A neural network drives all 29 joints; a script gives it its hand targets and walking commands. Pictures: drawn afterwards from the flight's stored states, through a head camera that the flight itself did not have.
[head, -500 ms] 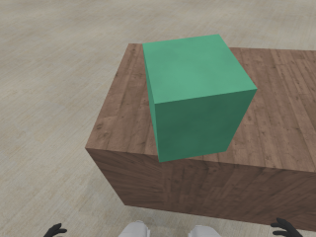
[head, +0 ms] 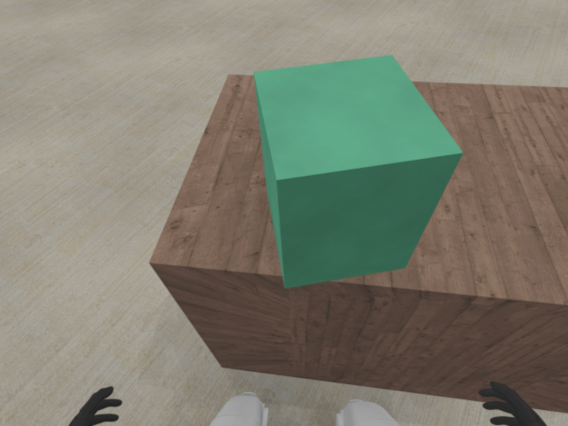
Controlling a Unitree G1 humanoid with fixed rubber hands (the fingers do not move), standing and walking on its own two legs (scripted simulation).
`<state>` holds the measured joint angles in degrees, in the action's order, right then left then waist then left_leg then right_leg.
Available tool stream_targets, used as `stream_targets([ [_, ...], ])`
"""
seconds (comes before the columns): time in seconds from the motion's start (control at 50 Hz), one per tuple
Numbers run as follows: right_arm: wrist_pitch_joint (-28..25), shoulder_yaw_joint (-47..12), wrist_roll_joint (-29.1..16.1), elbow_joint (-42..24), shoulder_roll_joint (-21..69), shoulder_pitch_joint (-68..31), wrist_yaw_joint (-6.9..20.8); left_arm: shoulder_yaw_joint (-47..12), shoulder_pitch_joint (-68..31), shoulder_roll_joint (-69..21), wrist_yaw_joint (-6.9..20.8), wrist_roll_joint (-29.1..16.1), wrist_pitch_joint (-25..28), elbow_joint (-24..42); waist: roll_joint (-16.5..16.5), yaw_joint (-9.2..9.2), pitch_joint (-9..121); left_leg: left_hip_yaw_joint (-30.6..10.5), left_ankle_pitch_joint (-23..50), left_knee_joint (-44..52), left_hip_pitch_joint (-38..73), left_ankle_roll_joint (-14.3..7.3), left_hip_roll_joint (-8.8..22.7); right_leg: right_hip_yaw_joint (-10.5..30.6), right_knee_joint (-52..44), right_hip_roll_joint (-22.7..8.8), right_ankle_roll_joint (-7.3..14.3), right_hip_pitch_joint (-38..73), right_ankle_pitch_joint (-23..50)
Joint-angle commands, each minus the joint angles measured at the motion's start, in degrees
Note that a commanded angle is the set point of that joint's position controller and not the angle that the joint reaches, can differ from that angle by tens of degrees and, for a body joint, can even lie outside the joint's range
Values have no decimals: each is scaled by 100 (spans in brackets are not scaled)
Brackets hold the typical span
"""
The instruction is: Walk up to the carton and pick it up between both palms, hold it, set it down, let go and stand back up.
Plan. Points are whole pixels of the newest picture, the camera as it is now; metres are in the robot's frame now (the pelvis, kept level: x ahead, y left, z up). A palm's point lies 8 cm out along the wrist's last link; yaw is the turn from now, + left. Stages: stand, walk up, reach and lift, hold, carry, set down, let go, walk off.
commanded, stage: reach and lift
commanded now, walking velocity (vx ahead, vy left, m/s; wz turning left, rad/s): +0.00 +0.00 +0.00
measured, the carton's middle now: (335, 178) +0.44 -0.05 +0.09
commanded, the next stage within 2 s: none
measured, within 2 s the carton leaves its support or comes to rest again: neither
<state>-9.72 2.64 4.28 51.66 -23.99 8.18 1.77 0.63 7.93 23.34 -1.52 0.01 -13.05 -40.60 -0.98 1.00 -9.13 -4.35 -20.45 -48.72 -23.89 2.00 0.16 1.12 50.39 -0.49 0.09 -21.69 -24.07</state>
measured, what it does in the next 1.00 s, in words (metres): stands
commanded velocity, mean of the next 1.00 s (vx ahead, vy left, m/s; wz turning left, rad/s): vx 0.00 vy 0.00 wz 0.00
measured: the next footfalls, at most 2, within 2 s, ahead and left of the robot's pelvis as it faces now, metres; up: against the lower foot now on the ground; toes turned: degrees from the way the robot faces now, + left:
none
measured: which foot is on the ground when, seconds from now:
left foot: down 0.00-1.00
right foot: down 0.00-1.00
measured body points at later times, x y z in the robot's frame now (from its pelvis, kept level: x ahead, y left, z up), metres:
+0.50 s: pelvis +0.01 -0.04 +0.03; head +0.02 -0.02 +0.48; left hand +0.19 +0.24 -0.05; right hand +0.18 -0.33 -0.03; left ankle +0.07 +0.15 -0.70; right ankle +0.04 -0.13 -0.70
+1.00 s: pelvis +0.04 +0.01 +0.05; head +0.02 +0.05 +0.50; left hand +0.23 +0.24 +0.01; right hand +0.22 -0.27 +0.03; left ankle +0.07 +0.15 -0.70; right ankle +0.04 -0.13 -0.70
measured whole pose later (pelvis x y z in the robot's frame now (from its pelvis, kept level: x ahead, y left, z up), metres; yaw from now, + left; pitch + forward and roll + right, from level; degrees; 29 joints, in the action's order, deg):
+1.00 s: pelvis +0.04 +0.01 +0.05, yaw -1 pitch -6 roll -1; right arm -9.3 3.5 -5.2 34.7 -19.9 10.5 11.2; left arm -1.1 17.0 15.5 -8.4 0.0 -12.6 -7.2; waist 4.5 0.7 -3.7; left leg -3.1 -11.0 -23.1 -6.1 2.8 1.8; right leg 1.8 21.5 -0.1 0.3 -3.0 -12.4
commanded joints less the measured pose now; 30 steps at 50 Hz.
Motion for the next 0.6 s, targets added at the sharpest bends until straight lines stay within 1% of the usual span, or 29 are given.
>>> stream_targets([
  [0.0,-524,1318,415,-32,-1121,-1127,250,413,-1370,407,-170,346,-784,2109,324,-506,1099,813,-1314,1176,-422,-465,430,-687,-636,290,348,513,43],
  [0.04,-577,1268,252,-150,-1119,-865,224,453,-1135,459,-145,361,-921,2224,534,-363,1206,788,-803,1183,55,-429,396,-629,-963,265,362,521,434],
  [0.08,-548,1224,99,-362,-1076,-678,210,416,-869,396,-129,343,-1001,2211,626,-272,1201,787,-461,1468,326,-377,352,-634,-1239,317,282,760,826],
  [0.12,-521,1151,-49,-679,-1087,-545,222,462,-580,369,-109,338,-1042,2255,768,-131,1302,801,61,1605,734,-308,225,-551,-1562,309,223,892,1260],
  [0.14,-512,1113,-104,-825,-1043,-524,227,487,-488,372,-101,311,-1049,2274,927,-81,1342,821,441,1516,1072,-250,92,-449,-1771,253,227,731,1370],
  [0.16,-533,1079,-136,-1038,-1009,-543,219,508,-405,424,-97,294,-1037,2260,1132,10,1362,798,685,1507,1305,-215,1,-342,-1920,209,177,641,1570],
  [0.2,-555,933,-192,-1371,-883,-447,186,618,-288,424,-68,313,-960,2193,1337,174,1313,863,763,1594,1250,-253,-120,-134,-2089,151,26,808,1863],
  [0.24,-553,833,-246,-1642,-724,-295,159,720,-269,434,-68,295,-833,2239,1396,254,1301,911,718,1787,1121,-287,-206,39,-2212,75,-91,1080,2059],
  [0.28,-506,725,-330,-1717,-559,-112,146,793,-304,448,-82,263,-695,2326,1298,236,1365,941,723,1970,1109,-300,-256,140,-2316,8,-161,1321,2224],
  [0.34,-378,552,-477,-1593,-371,192,185,895,-233,419,-151,213,-475,2575,906,142,1430,952,787,2205,1311,-256,-296,249,-2516,-114,-195,1451,2088],
  [0.38,-341,482,-552,-1616,-261,313,194,958,-192,381,-223,147,-326,2847,644,75,1460,918,869,2310,1464,-221,-308,310,-2688,-193,-177,1392,1898],
  [0.42,-359,440,-610,-1754,-175,392,196,983,-158,327,-289,76,-144,3116,526,27,1477,899,970,2328,1730,-194,-357,362,-2903,-289,-103,1196,1629],
  [0.46,-410,440,-643,-1957,-107,437,200,947,-86,245,-358,-16,21,3320,474,27,1477,883,1051,2367,1946,-170,-383,383,-3101,-346,-38,1005,1411],
  [0.54,-476,540,-683,-2385,-154,383,205,767,103,54,-402,-208,212,3367,600,23,1412,848,1092,2466,2401,-178,-418,279,-3433,-316,115,643,982],
  [0.58,-465,603,-704,-2560,-216,313,219,635,121,-45,-403,-298,226,3431,595,-2,1324,812,1098,2492,2730,-166,-405,182,-3573,-295,217,353,713],
])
